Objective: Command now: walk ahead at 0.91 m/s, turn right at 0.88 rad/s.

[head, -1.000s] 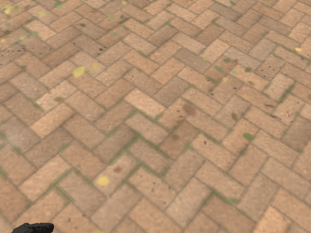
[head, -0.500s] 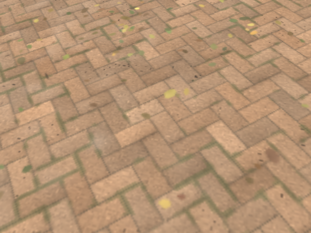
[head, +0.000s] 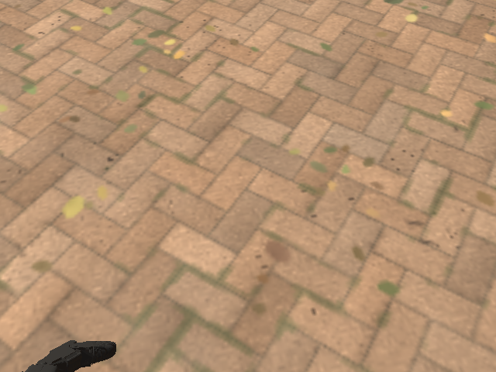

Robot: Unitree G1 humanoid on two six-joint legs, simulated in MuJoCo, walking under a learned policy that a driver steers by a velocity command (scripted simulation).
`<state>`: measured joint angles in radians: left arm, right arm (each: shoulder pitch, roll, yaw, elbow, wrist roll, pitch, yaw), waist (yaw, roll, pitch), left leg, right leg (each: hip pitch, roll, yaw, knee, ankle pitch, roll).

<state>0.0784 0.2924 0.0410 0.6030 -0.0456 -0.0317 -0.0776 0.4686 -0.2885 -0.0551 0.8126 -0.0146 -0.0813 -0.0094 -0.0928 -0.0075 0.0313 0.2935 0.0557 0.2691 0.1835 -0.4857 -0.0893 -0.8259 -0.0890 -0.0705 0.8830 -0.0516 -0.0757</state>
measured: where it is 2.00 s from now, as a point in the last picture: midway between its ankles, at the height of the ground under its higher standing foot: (279, 147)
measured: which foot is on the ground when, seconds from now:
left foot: down 0.00-0.04, up 0.06-0.52, down 0.54-1.00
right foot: up 0.00-0.04, down 0.06-0.56, up 0.58-0.96, down 0.98-1.00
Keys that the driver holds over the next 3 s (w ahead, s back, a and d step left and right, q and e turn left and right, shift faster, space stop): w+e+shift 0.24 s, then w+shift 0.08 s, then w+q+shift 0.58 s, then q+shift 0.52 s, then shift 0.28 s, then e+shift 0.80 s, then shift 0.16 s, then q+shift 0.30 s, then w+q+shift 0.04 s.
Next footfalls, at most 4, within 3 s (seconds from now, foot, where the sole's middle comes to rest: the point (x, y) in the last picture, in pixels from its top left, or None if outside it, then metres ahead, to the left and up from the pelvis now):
0.06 right None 0.24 -0.11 -0.74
0.54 left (266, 271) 0.72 -0.09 -0.74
0.98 right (326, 161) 1.12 -0.34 -0.74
1.40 left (236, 148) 1.21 -0.04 -0.74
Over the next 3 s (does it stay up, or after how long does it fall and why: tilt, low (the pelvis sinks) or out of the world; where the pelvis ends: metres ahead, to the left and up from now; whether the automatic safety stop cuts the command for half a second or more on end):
stays up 1.20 -0.23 0.04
